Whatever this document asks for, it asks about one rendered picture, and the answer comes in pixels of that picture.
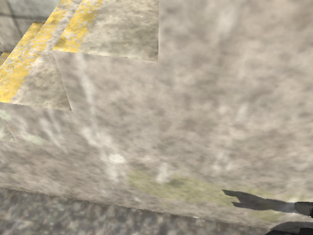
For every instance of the robot right hand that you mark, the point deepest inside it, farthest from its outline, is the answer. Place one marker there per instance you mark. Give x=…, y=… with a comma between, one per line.
x=307, y=209

